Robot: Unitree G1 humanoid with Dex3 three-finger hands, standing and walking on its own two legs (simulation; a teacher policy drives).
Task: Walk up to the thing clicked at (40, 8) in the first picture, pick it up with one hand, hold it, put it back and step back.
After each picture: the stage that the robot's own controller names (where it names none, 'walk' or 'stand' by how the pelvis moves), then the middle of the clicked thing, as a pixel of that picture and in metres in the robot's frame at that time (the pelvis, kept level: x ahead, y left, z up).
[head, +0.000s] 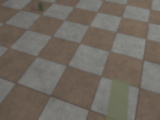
stand; (40, 6) +2.15 +0.61 -0.72
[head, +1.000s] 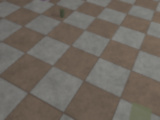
walk; (62, 13) +2.04 +0.29 -0.70
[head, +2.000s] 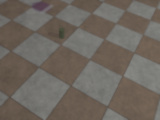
walk; (61, 33) +1.40 +0.16 -0.71
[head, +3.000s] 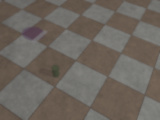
walk; (55, 71) +0.89 +0.20 -0.71
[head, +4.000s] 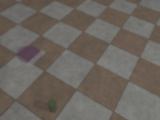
walk; (52, 106) +0.56 +0.19 -0.71
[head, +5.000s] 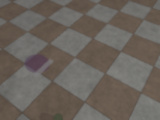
stand; out of the picture +0.45 +0.20 -0.71
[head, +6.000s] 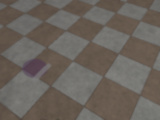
stand; out of the picture +0.42 +0.20 -0.73
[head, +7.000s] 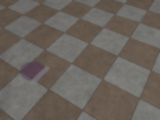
stand; out of the picture +0.39 +0.20 -0.73
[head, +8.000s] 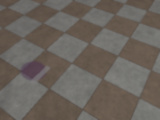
stand; out of the picture +0.40 +0.20 -0.73
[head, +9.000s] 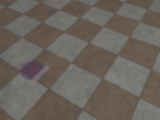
stand; out of the picture +0.39 +0.20 -0.73
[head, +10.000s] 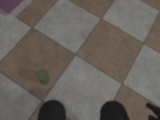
go down; (43, 77) +0.45 +0.21 -0.49
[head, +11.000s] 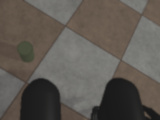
go down; (26, 52) +0.48 +0.23 -0.31
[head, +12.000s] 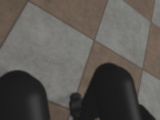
close in; out of the picture +0.47 +0.27 -0.25
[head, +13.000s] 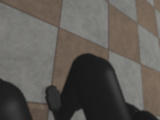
close; out of the picture +0.46 +0.30 -0.23
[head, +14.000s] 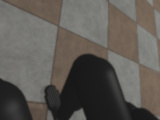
lift; out of the picture +0.45 +0.30 -0.23
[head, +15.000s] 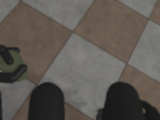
lift; (13, 67) +0.36 +0.24 -0.08
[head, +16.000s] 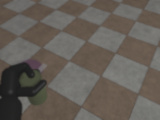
hold; (34, 88) +0.32 +0.18 +0.03
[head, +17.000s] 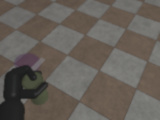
hold; (36, 89) +0.33 +0.18 -0.01
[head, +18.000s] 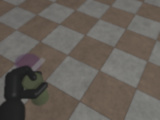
hold; (36, 89) +0.33 +0.18 -0.01
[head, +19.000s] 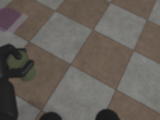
crouch; (23, 67) +0.40 +0.20 -0.07
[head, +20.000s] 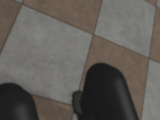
lower; out of the picture +0.50 +0.28 -0.14
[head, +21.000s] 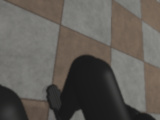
lower; out of the picture +0.44 +0.31 -0.24
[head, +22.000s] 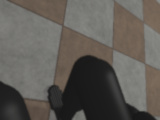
lower; out of the picture +0.44 +0.31 -0.24
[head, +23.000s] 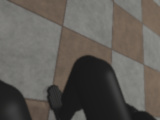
lower; out of the picture +0.44 +0.31 -0.24
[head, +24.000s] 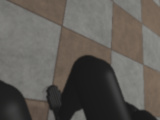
lower; out of the picture +0.44 +0.31 -0.24
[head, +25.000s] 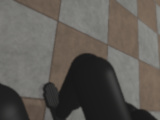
open; out of the picture +0.43 +0.31 -0.24
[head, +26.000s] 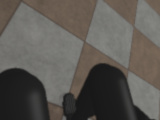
stand; out of the picture +0.44 +0.28 -0.25
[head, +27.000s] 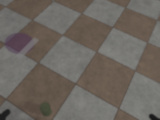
stand; (46, 109) +0.41 +0.21 -0.60
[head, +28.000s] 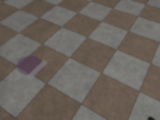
stand; out of the picture +0.39 +0.21 -0.67
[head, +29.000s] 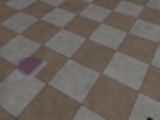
stand; out of the picture +0.40 +0.21 -0.67
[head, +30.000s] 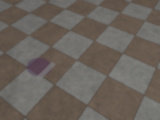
stand; out of the picture +0.41 +0.20 -0.72
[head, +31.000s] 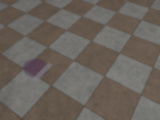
stand; out of the picture +0.39 +0.21 -0.73
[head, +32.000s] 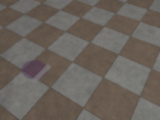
walk; out of the picture +0.38 +0.21 -0.73
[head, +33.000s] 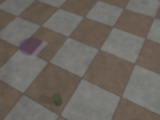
walk; (57, 100) +0.52 +0.23 -0.70
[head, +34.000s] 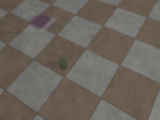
walk; (63, 64) +0.83 +0.22 -0.70
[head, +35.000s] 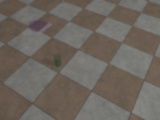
stand; (57, 60) +1.02 +0.23 -0.71
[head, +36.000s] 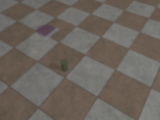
stand; (64, 65) +1.00 +0.19 -0.73
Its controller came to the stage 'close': yes
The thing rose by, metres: 0.70
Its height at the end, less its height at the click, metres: +0.00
